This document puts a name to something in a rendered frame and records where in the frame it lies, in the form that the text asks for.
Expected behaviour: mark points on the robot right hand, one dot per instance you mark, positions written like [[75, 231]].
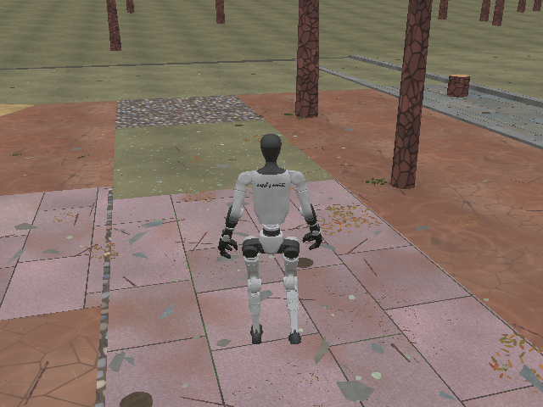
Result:
[[309, 237]]

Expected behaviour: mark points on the right robot forearm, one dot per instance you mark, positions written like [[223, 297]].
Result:
[[313, 223]]

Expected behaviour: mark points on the robot left upper arm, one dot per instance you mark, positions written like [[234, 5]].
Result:
[[244, 180]]

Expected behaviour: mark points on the robot left hand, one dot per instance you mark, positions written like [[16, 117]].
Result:
[[224, 245]]

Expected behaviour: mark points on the robot right upper arm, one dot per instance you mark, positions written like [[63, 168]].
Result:
[[298, 179]]

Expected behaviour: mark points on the left robot forearm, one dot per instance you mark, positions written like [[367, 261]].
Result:
[[228, 227]]

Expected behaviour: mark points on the humanoid robot head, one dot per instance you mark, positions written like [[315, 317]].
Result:
[[270, 145]]

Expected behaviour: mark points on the left robot foot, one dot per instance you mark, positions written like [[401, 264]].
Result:
[[256, 337]]

